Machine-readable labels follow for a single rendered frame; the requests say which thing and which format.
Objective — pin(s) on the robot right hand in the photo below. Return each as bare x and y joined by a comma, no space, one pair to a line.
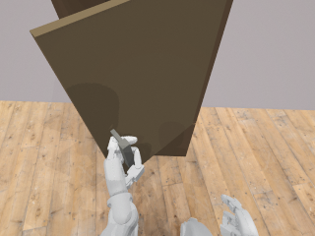
239,224

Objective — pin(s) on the robot left hand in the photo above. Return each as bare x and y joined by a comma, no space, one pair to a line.
116,181

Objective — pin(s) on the robot right shin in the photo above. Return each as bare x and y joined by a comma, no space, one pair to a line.
192,219

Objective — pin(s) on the robot right thigh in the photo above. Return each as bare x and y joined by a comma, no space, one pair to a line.
194,228

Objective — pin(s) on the cupboard door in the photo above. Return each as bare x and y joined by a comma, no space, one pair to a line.
135,66

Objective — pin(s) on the handle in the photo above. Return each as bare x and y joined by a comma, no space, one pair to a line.
125,149

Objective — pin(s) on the left robot forearm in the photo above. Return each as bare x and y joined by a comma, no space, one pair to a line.
123,216

